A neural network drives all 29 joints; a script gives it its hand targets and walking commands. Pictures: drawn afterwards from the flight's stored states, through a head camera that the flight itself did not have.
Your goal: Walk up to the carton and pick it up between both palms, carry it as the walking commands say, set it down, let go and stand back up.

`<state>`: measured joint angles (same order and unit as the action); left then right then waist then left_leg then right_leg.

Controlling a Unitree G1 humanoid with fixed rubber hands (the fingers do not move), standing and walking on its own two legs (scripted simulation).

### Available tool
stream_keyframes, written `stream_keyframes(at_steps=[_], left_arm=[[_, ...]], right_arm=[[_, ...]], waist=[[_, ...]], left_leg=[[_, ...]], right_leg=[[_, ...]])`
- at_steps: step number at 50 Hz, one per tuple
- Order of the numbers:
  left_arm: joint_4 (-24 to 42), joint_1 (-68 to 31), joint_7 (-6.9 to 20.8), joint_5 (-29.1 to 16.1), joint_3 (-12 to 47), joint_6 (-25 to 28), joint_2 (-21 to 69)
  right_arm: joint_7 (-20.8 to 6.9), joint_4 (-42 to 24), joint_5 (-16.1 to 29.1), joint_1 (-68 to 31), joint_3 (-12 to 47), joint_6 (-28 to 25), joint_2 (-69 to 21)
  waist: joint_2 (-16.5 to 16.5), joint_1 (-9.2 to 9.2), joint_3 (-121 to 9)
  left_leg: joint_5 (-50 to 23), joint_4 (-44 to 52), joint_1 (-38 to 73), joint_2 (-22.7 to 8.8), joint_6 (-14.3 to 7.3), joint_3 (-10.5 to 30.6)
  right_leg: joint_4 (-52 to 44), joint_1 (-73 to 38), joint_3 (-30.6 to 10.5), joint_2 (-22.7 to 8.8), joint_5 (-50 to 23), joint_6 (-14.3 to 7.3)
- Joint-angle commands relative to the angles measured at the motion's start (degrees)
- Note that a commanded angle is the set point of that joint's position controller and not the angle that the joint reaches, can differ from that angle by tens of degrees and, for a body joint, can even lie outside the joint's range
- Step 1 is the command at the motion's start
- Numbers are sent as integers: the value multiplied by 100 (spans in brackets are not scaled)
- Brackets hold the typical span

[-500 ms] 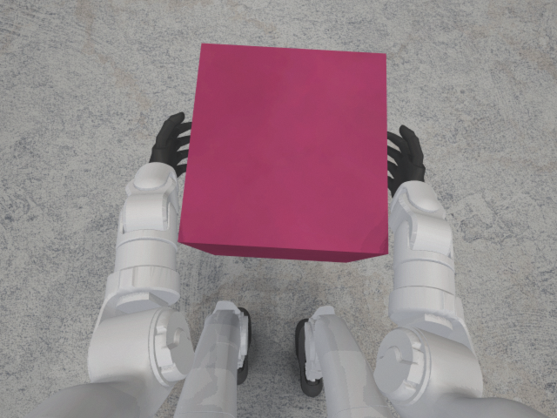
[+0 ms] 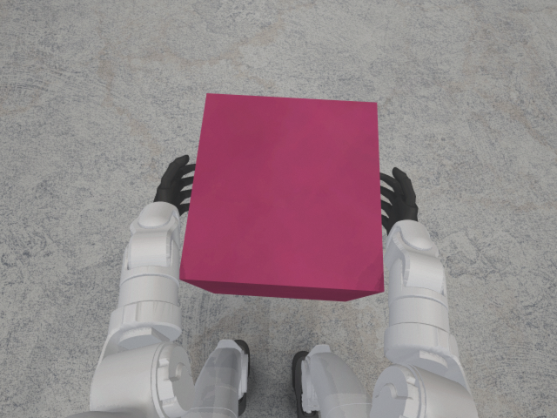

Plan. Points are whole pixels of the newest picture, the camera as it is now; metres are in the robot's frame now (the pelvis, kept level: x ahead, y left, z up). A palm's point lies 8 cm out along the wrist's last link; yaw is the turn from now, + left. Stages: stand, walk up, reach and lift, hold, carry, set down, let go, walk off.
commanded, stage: reach and lift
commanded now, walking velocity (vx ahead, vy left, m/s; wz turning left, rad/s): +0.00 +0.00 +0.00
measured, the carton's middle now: (284, 210) +0.41 -0.01 -0.11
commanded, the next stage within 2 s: none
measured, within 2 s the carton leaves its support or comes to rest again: neither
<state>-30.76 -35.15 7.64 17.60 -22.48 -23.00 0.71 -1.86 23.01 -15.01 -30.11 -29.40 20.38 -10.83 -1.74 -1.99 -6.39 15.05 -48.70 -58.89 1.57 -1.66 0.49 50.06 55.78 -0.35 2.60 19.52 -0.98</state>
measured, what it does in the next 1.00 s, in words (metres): rises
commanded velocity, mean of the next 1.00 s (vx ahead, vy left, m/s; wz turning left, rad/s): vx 0.00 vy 0.00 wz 0.00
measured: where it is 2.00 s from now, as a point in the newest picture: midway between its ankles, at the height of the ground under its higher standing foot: (271, 396)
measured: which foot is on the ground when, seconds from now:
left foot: down 0.00-1.00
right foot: down 0.00-1.00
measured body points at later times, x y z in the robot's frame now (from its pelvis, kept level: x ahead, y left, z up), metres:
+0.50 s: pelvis +0.02 +0.01 +0.05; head +0.10 +0.03 +0.49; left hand +0.38 +0.17 +0.02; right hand +0.35 -0.18 +0.04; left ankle +0.06 +0.10 -0.68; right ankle +0.03 -0.11 -0.68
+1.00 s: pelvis +0.03 +0.00 +0.06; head +0.01 +0.02 +0.51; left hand +0.36 +0.17 +0.09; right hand +0.34 -0.18 +0.10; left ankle +0.06 +0.10 -0.68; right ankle +0.03 -0.11 -0.68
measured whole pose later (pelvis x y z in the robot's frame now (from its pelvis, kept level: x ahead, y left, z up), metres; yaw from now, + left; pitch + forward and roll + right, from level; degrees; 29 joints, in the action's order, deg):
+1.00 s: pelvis +0.03 +0.00 +0.06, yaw +0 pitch -2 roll +0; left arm -20.8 -19.9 5.9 16.8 -16.6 -36.0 4.2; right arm -3.4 16.1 -16.0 -17.1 -21.4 34.4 -9.2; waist -1.6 -1.8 -0.5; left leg 8.9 -21.8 -10.6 2.0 -1.9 0.6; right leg 21.6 7.1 -1.8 1.8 12.1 -0.9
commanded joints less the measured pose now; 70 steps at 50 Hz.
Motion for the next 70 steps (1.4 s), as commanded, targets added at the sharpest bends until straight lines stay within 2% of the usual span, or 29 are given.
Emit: stream_keyframes(at_steps=[1, 19, 25, 43, 50, 58, 70], left_arm=[[-53, -2600, 1302, -885, 2946, 237, 5103], [428, -1708, 1057, -903, 3154, 83, 5078], [643, -1427, 961, -945, 3260, -55, 5088], [1069, -1383, 1015, -1193, 3484, -775, 5137], [1338, -1276, 1004, -1299, 3568, -1126, 5114], [1767, -1086, 861, -1381, 3656, -1482, 5058], [2130, -907, 662, -1439, 3690, -1689, 4943]], right_arm=[[-1475, 657, 771, -2711, 3450, 141, -4974], [-1424, 388, 658, -1716, 3478, 322, -4684], [-1389, 269, 684, -1373, 3567, 481, -4669], [-1295, -156, 883, -1256, 3817, 1264, -4778], [-1255, -428, 963, -1163, 3916, 1628, -4730], [-1222, -824, 1043, -1043, 4044, 1943, -4485], [-1207, -1091, 1089, -1040, 4169, 2046, -4115]], waist=[[352, 43, -3510], [358, -28, -2475], [330, 5, -2176], [187, 17, -1048], [191, -15, -738], [210, -14, -432], [146, 93, -237]], left_leg=[[-1434, 490, 3229, 349, -77, 399], [-1953, 1595, 4884, 229, 19, 477], [-2060, 1928, 5252, 193, 45, 494], [-1122, 2736, 5764, 185, 35, 467], [-1257, 2935, 6069, 184, 39, 486], [-1352, 3085, 6313, 164, 73, 493], [-1212, 3112, 6421, 163, 88, 443]], right_leg=[[-773, -1411, -301, 309, -1455, 81], [-1871, -2693, -296, 235, -1735, 44], [-2226, -3139, -343, 216, -1832, 42], [-3092, -4343, -483, 123, -1376, -11], [-3287, -4714, -496, 94, -1563, -4], [-3395, -4942, -478, 88, -1612, -7], [-3426, -4928, -464, 72, -1422, -30]])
